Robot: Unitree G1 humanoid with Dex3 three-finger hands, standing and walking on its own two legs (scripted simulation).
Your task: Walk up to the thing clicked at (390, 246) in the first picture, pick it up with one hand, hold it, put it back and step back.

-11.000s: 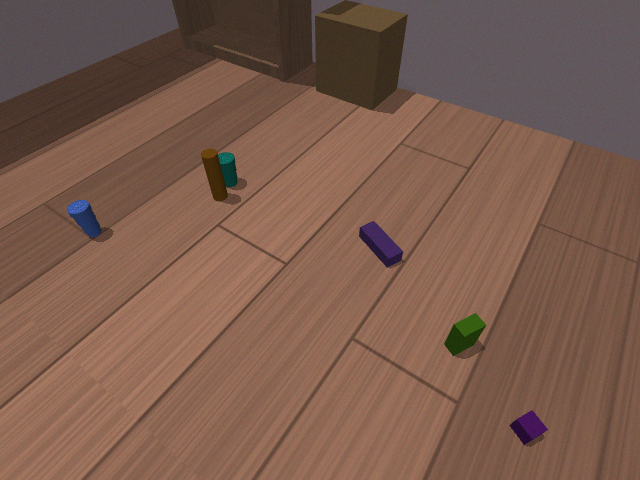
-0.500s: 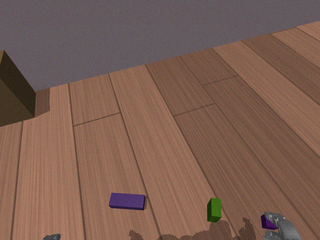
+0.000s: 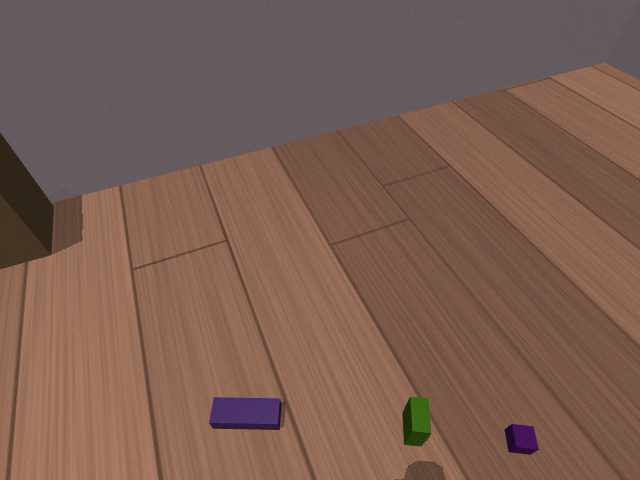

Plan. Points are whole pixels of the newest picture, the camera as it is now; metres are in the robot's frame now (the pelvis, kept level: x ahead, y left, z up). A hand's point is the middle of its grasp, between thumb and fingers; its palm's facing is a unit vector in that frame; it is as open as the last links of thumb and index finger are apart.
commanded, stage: walk up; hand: left
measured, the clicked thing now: (246, 413) +0.43 +0.25 -0.75
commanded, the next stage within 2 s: none
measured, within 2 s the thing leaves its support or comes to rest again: neither
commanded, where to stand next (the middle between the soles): +0.04 +0.02 m, yaw +0 degrees
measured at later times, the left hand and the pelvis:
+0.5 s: hand out of the picture +0.09 +0.26 -0.15, palm faces -0.03 -0.92 -0.39, open 7.4 cm; pelvis +0.01 -0.01 +0.00, yaw +0 degrees
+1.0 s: hand out of the picture +0.09 +0.27 -0.15, palm faces -0.04 -0.91 -0.42, open 7.4 cm; pelvis +0.00 +0.00 +0.00, yaw -1 degrees
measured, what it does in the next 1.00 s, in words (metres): stands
